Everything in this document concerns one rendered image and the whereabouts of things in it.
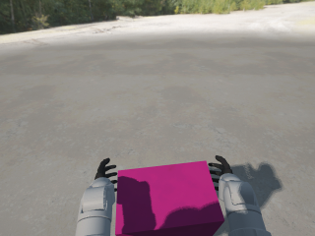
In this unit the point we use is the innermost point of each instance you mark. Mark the left robot forearm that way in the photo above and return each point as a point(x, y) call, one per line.
point(95, 211)

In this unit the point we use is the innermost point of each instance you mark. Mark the carton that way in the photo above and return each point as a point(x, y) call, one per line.
point(167, 200)

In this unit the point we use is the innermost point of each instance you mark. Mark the robot left hand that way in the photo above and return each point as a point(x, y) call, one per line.
point(102, 169)

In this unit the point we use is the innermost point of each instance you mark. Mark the right robot forearm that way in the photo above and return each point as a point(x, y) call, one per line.
point(241, 207)

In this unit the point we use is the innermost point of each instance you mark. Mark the robot right hand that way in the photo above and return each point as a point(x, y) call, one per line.
point(224, 167)

